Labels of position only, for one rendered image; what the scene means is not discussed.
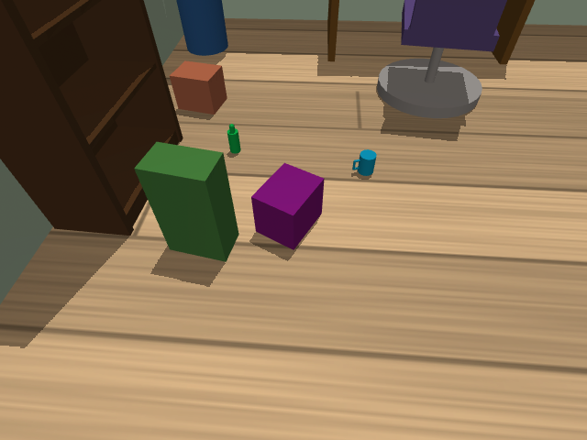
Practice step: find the bookshelf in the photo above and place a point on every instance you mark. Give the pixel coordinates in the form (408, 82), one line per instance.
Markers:
(83, 98)

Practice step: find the office chair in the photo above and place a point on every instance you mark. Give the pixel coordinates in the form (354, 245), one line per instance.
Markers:
(434, 88)

